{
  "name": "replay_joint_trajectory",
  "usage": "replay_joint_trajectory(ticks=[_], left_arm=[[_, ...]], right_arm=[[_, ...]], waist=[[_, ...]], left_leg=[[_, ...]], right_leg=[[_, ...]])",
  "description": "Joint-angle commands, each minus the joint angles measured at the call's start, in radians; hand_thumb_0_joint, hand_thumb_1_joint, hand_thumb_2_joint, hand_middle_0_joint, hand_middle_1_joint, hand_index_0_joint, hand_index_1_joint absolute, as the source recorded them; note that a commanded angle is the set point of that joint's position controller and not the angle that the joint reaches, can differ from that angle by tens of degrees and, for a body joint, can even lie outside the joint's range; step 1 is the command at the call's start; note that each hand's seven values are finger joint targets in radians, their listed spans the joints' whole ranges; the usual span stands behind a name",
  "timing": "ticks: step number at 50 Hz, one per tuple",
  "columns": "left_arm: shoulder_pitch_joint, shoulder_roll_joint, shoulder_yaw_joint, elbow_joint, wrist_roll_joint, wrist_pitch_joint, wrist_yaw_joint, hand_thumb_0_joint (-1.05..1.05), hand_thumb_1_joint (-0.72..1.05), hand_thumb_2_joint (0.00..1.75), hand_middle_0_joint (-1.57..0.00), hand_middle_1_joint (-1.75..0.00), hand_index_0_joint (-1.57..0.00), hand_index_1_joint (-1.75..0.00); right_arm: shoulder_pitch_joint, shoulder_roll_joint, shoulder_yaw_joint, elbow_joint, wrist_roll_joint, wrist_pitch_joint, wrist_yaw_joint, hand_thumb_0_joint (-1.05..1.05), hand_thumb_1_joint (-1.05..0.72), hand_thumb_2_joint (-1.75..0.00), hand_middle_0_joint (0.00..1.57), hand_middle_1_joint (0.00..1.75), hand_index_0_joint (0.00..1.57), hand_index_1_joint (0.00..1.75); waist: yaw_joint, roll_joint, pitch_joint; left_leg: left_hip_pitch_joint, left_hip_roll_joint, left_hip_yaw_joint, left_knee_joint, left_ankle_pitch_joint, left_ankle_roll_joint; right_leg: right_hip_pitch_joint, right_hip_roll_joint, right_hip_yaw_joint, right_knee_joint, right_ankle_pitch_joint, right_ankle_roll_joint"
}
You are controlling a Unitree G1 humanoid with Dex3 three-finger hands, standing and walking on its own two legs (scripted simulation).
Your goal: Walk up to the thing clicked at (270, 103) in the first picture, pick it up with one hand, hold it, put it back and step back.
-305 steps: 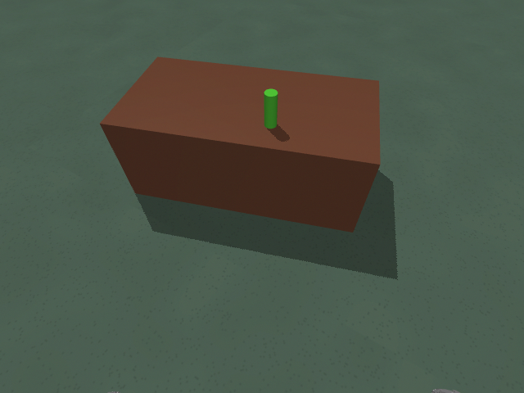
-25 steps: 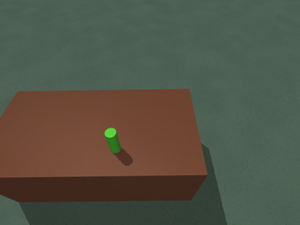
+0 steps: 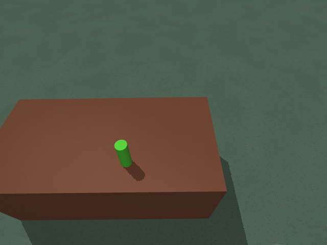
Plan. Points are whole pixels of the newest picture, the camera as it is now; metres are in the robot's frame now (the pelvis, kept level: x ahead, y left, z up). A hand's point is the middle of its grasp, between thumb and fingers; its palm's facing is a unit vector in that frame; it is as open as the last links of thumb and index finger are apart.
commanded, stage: stand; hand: left
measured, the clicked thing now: (123, 154) +0.48 +0.19 -0.26
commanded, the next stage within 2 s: go down in 0.18 s
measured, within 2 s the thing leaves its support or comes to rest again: neither
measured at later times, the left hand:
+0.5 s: hand (84, 240) +0.15 +0.24 -0.16, palm faces +0.04 -0.95 -0.32, open 10.5 cm
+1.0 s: hand (79, 234) +0.16 +0.26 -0.15, palm faces +0.06 -0.95 -0.32, open 17.3 cm
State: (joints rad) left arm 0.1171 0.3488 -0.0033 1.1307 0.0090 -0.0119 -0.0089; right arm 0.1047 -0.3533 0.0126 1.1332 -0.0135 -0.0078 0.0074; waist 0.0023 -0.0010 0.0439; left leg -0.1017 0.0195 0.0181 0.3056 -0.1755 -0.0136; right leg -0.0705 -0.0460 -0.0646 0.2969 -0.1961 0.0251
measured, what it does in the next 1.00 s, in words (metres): stands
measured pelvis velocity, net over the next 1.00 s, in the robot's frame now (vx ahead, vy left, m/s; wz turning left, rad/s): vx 0.00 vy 0.01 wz -0.01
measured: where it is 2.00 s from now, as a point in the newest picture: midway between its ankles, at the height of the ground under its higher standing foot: outside the picture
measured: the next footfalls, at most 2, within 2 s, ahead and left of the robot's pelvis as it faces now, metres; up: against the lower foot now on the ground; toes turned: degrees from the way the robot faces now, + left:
none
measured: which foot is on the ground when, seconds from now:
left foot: down 0.00-1.00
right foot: down 0.00-1.00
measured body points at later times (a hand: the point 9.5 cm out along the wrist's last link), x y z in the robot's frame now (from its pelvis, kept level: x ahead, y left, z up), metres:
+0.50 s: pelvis -0.02 +0.00 -0.02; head +0.04 +0.00 +0.43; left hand +0.15 +0.29 -0.13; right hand +0.15 -0.29 -0.12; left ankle -0.01 +0.13 -0.75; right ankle -0.02 -0.13 -0.75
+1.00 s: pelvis +0.00 +0.01 -0.03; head +0.05 +0.01 +0.42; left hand +0.16 +0.31 -0.13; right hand +0.15 -0.28 -0.11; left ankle -0.01 +0.13 -0.75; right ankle -0.02 -0.13 -0.75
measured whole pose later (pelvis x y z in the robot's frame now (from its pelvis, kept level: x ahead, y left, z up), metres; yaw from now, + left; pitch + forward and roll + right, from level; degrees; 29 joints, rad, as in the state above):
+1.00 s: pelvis +0.00 +0.01 -0.03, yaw -1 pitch +8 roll -1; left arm 0.16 0.34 0.15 0.58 -0.01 0.31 -0.04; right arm 0.20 -0.27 -0.10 0.65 0.02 -0.11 -0.05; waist -0.02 0.01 -0.05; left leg -0.47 0.03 0.02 0.69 -0.36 0.00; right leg -0.43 -0.05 -0.05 0.65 -0.36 0.03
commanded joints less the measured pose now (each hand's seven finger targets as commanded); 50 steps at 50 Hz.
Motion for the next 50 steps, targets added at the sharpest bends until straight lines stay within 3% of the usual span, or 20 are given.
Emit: replay_joint_trajectory(ticks=[1,13,14,15,16,17,19,21,22,23,24,26,27,28,29,33,34,37,40,50], left_arm=[[-0.032,0.215,0.044,-0.055,0.004,-0.018,0.019,0.0,0.9,0.9,-0.2,-0.3,-0.2,-0.3],[-0.031,0.216,0.045,-0.058,0.002,-0.016,0.018,0.0,0.9,0.9,-0.2,-0.3,-0.2,-0.3],[-0.03,0.212,0.044,-0.059,0.002,-0.016,0.019,0.0,0.82,0.82,-0.12,-0.22,-0.17,-0.22],[-0.381,0.009,0.012,-0.41,-0.082,-0.093,0.026,0.0,0.74,0.74,-0.04,-0.14,-0.09,-0.14],[-0.377,0.107,0.043,-0.415,-0.082,-0.086,0.041,0.0,0.66,0.66,-0.05,-0.06,-0.02,-0.06],[-0.264,0.163,0.051,-0.316,-0.075,-0.052,0.049,0.0,0.58,0.58,-0.04,-0.01,0.0,-0.06],[-0.198,0.265,0.13,-0.201,-0.054,0.02,0.052,0.0,0.42,0.42,-0.06,-0.02,-0.03,-0.05],[-0.219,0.22,0.138,-0.227,-0.033,0.043,0.044,0.0,0.26,0.26,-0.06,-0.02,-0.03,-0.05],[-0.173,0.227,0.168,-0.254,-0.011,0.065,0.032,0.0,0.19,0.21,-0.07,-0.02,-0.04,-0.05],[-0.028,0.219,0.181,-0.21,-0.007,0.103,0.021,0.0,0.14,0.18,-0.07,-0.01,-0.05,-0.04],[0.022,0.194,0.172,-0.215,-0.009,0.135,0.013,0.0,0.13,0.16,-0.07,-0.01,-0.06,-0.02],[-0.058,0.224,0.18,-0.368,-0.002,0.181,0.002,0.0,0.03,0.1,-0.07,0.0,-0.07,-0.01],[0.013,0.21,0.184,-0.308,-0.002,0.22,-0.006,0.0,-0.03,0.09,-0.07,0.0,-0.07,0.0],[-0.04,0.183,0.161,-0.41,-0.007,0.24,-0.017,0.0,-0.08,0.08,-0.08,-0.01,-0.07,-0.01],[-0.083,0.171,0.151,-0.411,-0.006,0.255,-0.022,0.0,-0.12,0.07,-0.08,-0.01,-0.07,-0.01],[-0.146,0.218,0.191,-0.531,-0.002,0.265,-0.019,0.0,-0.39,0.04,-0.09,-0.03,-0.08,-0.04],[-0.044,0.204,0.198,-0.447,0.004,0.28,-0.018,0.0,-0.44,0.04,-0.08,-0.05,-0.08,-0.05],[-0.131,0.228,0.211,-0.609,0.004,0.269,-0.009,0.0,-0.53,0.03,-0.08,-0.05,-0.08,-0.06],[-0.093,0.189,0.204,-0.624,-0.001,0.263,-0.005,0.0,-0.61,0.03,-0.09,-0.06,-0.08,-0.07],[0.033,0.209,0.237,-0.686,-0.005,0.322,-0.023,0.0,-0.59,0.0,-0.09,-0.05,-0.09,-0.05]], right_arm=[[-0.034,-0.209,-0.042,-0.056,0.003,-0.021,-0.017,0.0,-0.9,-0.9,0.2,0.3,0.2,0.3],[-0.036,-0.209,-0.044,-0.058,0.004,-0.024,-0.018,0.0,-0.9,-0.9,0.2,0.3,0.2,0.3],[-0.032,-0.212,-0.044,-0.058,0.005,-0.024,-0.018,0.0,-0.82,-0.82,0.12,0.22,0.12,0.22],[-0.383,-0.028,-0.022,-0.409,0.108,-0.132,-0.034,0.0,-0.74,-0.74,0.05,0.14,0.05,0.14],[-0.308,-0.098,-0.034,-0.429,0.098,-0.154,-0.045,0.0,-0.66,-0.66,0.05,0.06,0.05,0.06],[-0.197,-0.175,-0.076,-0.331,0.097,-0.142,-0.061,0.0,-0.58,-0.58,0.05,0.05,0.05,0.05],[-0.156,-0.236,-0.15,-0.259,0.094,-0.122,-0.075,0.0,-0.42,-0.42,0.05,0.05,0.05,0.05],[-0.167,-0.164,-0.146,-0.32,0.074,-0.129,-0.066,0.0,-0.26,-0.26,0.05,0.05,0.05,0.05],[-0.062,-0.188,-0.2,-0.365,0.057,-0.128,-0.059,0.0,-0.18,-0.22,0.05,0.05,0.05,0.05],[0.101,-0.173,-0.21,-0.322,0.055,-0.115,-0.054,0.0,-0.1,-0.2,0.05,0.05,0.05,0.05],[0.129,-0.162,-0.206,-0.326,0.061,-0.105,-0.05,0.0,-0.02,-0.18,0.05,0.05,0.05,0.05],[0.035,-0.16,-0.201,-0.481,0.066,-0.099,-0.044,0.0,0.07,-0.16,0.05,0.05,0.05,0.05],[0.11,-0.116,-0.179,-0.394,0.068,-0.073,-0.034,0.0,0.13,-0.14,0.05,0.05,0.05,0.05],[0.039,-0.101,-0.163,-0.507,0.074,-0.071,-0.024,0.0,0.17,-0.13,0.05,0.05,0.05,0.05],[0.015,-0.083,-0.15,-0.504,0.073,-0.069,-0.022,0.0,0.21,-0.12,0.05,0.05,0.05,0.05],[-0.029,-0.108,-0.172,-0.586,0.062,-0.089,-0.027,0.0,0.37,-0.08,0.05,0.05,0.05,0.05],[0.077,-0.111,-0.187,-0.489,0.058,-0.079,-0.031,0.0,0.4,-0.07,0.05,0.05,0.05,0.05],[-0.032,-0.134,-0.187,-0.633,0.052,-0.112,-0.05,0.0,0.45,-0.06,0.05,0.05,0.05,0.05],[-0.023,-0.102,-0.176,-0.616,0.043,-0.139,-0.064,0.0,0.49,-0.05,0.05,0.05,0.05,0.05],[0.108,-0.091,-0.19,-0.619,0.043,-0.148,-0.074,0.0,0.51,-0.05,0.05,0.05,0.05,0.05]], waist=[[-0.004,-0.006,-0.07],[-0.001,0.002,-0.08],[0.0,0.01,-0.085],[-0.046,0.035,-0.07],[-0.037,0.033,-0.091],[-0.033,0.014,-0.049],[-0.018,0.002,-0.1],[-0.008,0.012,-0.281],[-0.031,0.015,-0.346],[-0.026,0.022,-0.328],[-0.023,0.006,-0.301],[-0.015,0.011,-0.337],[-0.003,0.025,-0.268],[-0.004,0.013,-0.251],[-0.009,0.011,-0.224],[-0.01,0.013,-0.235],[-0.012,0.021,-0.188],[-0.019,0.021,-0.287],[-0.017,0.038,-0.286],[-0.025,0.054,-0.276]], left_leg=[[0.008,0.119,-0.085,-0.029,0.192,0.028],[0.022,0.124,-0.087,-0.027,0.24,0.026],[0.018,0.124,-0.086,-0.027,0.235,0.028],[-0.095,-0.016,0.017,0.066,0.125,0.009],[-0.072,-0.017,0.015,0.063,0.077,0.007],[-0.108,-0.008,0.013,0.065,0.027,0.004],[-0.188,-0.01,0.01,0.153,0.055,0.006],[-0.176,-0.013,0.003,0.211,0.105,0.011],[-0.159,-0.017,0.004,0.226,0.132,0.015],[-0.159,-0.025,0.01,0.231,0.174,0.015],[-0.157,-0.029,0.016,0.216,0.196,0.014],[-0.13,-0.034,0.018,0.203,0.239,0.015],[-0.171,-0.038,0.021,0.196,0.201,0.015],[-0.183,-0.038,0.025,0.197,0.176,0.017],[-0.217,-0.038,0.024,0.205,0.107,0.018],[-0.269,-0.025,0.012,0.236,-0.014,0.021],[-0.279,-0.024,0.014,0.226,-0.04,0.021],[-0.24,-0.017,0.004,0.25,0.023,0.02],[-0.242,-0.01,-0.005,0.28,0.072,0.016],[-0.244,-0.004,-0.011,0.308,0.171,0.006]], right_leg=[[0.004,-0.114,0.091,-0.046,0.174,-0.033],[0.012,-0.113,0.087,-0.03,0.194,-0.039],[0.018,-0.114,0.089,-0.035,0.192,-0.038],[-0.159,0.032,0.01,0.065,0.148,-0.035],[-0.131,0.027,0.014,0.057,0.105,-0.035],[-0.152,0.033,0.012,0.065,0.063,-0.037],[-0.199,0.041,0.01,0.139,0.088,-0.04],[-0.174,0.041,0.017,0.201,0.144,-0.038],[-0.174,0.043,0.019,0.215,0.171,-0.039],[-0.17,0.046,0.015,0.22,0.204,-0.037],[-0.18,0.049,0.014,0.21,0.222,-0.035],[-0.149,0.043,0.012,0.189,0.255,-0.032],[-0.186,0.044,0.009,0.183,0.212,-0.034],[-0.203,0.044,0.008,0.182,0.185,-0.034],[-0.234,0.041,0.01,0.183,0.121,-0.033],[-0.277,0.043,0.012,0.215,-0.001,-0.036],[-0.297,0.044,0.014,0.213,-0.025,-0.038],[-0.27,0.04,0.02,0.237,0.035,-0.034],[-0.271,0.041,0.016,0.272,0.075,-0.034],[-0.287,0.048,-0.001,0.307,0.147,-0.035]])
